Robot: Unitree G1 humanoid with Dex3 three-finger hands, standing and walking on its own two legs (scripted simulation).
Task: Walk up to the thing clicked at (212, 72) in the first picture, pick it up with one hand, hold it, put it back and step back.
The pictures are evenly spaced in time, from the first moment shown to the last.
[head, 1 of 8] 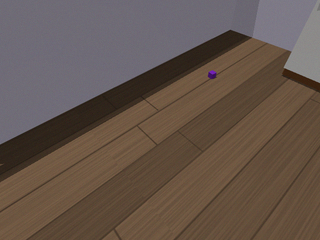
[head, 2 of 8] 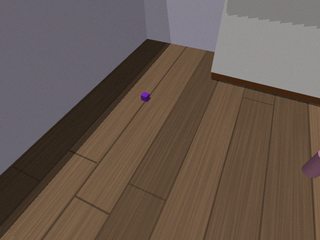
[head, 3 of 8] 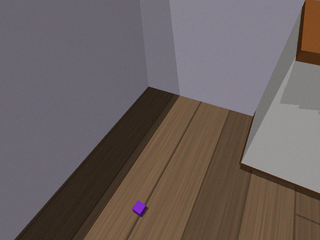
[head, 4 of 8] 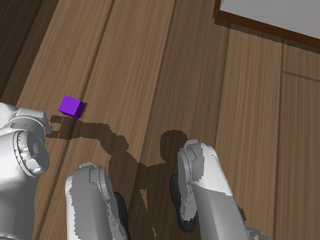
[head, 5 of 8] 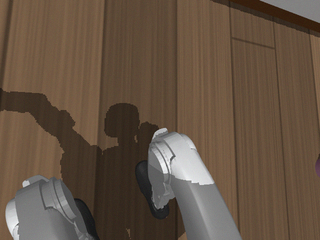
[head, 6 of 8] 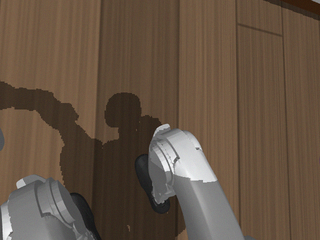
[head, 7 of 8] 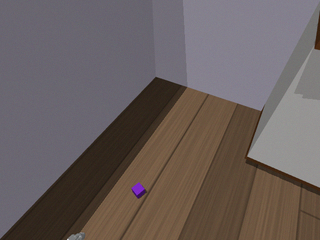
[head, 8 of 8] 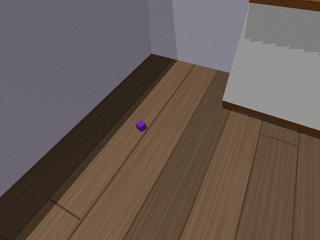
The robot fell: no
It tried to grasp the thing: yes
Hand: left
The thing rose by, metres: 0.00
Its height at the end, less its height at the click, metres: +0.00
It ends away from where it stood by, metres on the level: 0.05
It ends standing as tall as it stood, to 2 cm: yes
